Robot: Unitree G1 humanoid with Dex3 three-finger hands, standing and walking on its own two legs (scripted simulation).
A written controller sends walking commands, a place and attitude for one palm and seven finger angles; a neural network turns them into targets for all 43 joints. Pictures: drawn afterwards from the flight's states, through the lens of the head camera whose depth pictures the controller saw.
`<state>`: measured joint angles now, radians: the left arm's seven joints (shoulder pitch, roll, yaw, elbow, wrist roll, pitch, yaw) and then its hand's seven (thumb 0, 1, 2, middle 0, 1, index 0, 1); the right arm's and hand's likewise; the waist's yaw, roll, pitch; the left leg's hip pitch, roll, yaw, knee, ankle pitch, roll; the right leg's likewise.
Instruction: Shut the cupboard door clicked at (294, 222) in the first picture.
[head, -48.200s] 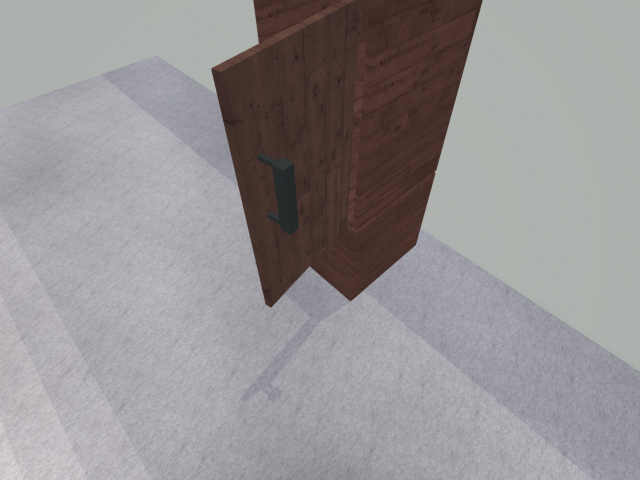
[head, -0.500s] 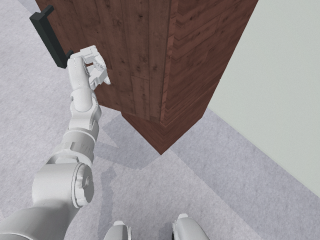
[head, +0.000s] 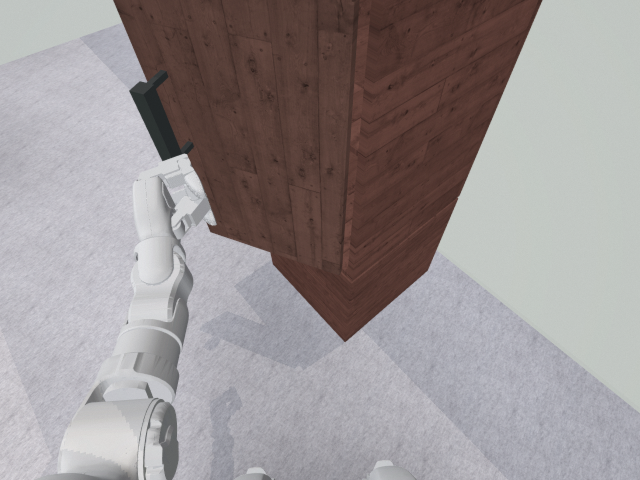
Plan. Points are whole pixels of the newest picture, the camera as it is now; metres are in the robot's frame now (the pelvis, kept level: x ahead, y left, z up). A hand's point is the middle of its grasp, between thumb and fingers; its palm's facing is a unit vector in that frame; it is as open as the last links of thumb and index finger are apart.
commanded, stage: draw the hand back to the body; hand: left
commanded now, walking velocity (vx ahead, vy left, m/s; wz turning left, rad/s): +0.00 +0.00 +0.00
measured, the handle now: (168, 122) +0.64 +0.23 +0.06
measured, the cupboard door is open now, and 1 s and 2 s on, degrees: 28 28 28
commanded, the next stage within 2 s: step back with the hand held close in 1.32 s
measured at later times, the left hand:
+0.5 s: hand (87, 281) +0.30 +0.21 +0.15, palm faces +0.23 -0.94 -0.24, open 3.3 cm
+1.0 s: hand out of the picture +0.19 +0.28 +0.22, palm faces +0.52 -0.74 -0.44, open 6.5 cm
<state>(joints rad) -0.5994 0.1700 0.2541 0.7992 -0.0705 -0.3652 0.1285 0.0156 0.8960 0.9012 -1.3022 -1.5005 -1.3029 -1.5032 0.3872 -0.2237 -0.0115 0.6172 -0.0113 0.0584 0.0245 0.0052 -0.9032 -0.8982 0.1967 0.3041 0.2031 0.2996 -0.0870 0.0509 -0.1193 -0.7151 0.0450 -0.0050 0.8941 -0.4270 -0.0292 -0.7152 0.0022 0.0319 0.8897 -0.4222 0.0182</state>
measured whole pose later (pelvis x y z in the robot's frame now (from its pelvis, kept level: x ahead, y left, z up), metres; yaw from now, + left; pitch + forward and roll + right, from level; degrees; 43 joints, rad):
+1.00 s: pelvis +0.02 +0.00 +0.05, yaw +2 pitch -4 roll +0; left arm 0.46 0.36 0.37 -0.38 -0.06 -0.06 0.10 0.01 0.89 0.90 -0.37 -0.47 -0.37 -0.47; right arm 0.22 -0.22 0.03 0.63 0.01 -0.07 -0.09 0.01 -0.90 -0.90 0.20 0.30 0.20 0.30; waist 0.08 0.08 -0.02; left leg -0.11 0.02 -0.03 0.44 -0.27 -0.02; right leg -0.09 -0.03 -0.01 0.44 -0.28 0.03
